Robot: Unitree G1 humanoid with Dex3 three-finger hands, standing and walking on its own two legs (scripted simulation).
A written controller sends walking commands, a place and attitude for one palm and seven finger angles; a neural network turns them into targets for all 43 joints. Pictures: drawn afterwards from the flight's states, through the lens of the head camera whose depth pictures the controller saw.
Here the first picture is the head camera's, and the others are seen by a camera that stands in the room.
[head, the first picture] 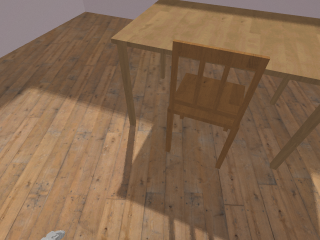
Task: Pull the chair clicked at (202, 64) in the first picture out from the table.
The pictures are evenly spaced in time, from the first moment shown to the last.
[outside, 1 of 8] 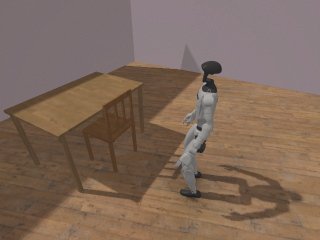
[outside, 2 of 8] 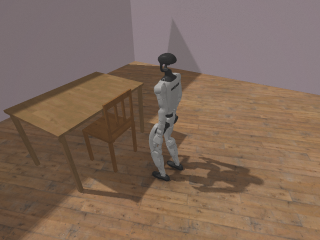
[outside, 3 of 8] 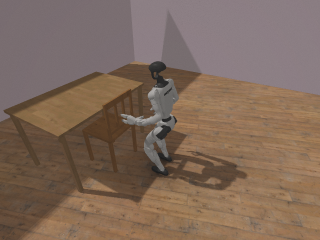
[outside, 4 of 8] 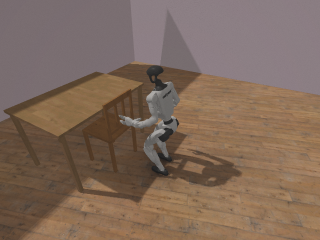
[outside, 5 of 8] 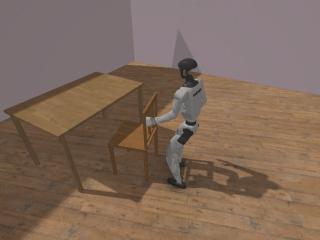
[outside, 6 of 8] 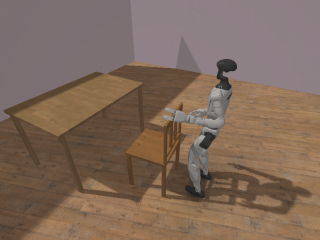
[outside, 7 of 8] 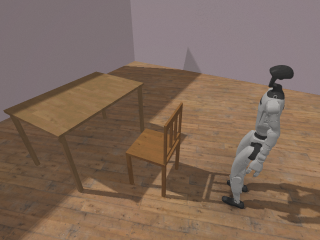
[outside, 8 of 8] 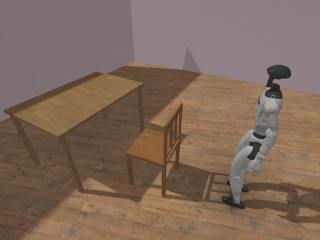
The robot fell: no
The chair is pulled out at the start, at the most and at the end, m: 0.00 0.61 0.60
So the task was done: yes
